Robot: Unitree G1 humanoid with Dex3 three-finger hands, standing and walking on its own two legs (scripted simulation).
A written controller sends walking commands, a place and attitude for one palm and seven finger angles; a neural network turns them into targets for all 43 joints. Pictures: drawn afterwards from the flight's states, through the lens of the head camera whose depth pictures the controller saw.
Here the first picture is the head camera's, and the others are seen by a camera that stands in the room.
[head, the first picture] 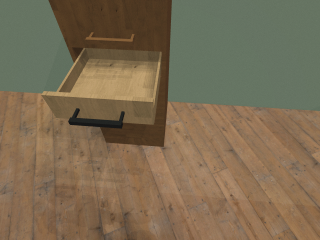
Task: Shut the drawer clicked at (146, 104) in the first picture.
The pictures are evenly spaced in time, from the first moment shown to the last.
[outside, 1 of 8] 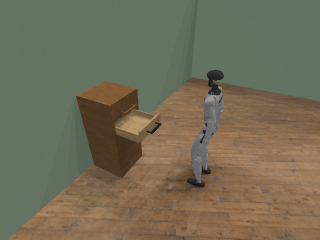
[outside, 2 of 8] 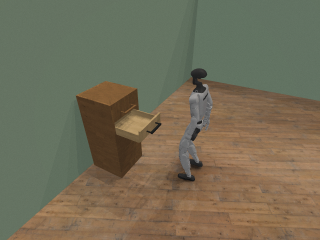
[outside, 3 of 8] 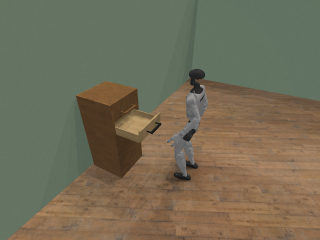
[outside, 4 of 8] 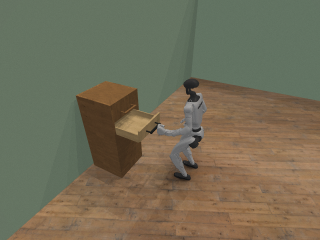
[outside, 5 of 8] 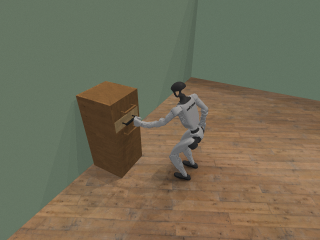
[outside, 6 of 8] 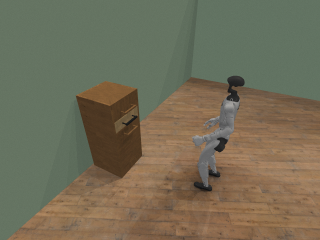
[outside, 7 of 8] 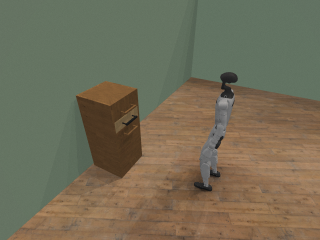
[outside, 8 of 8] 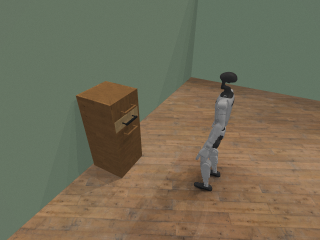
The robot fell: no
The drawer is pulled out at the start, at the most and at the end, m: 0.30 0.30 0.00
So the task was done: yes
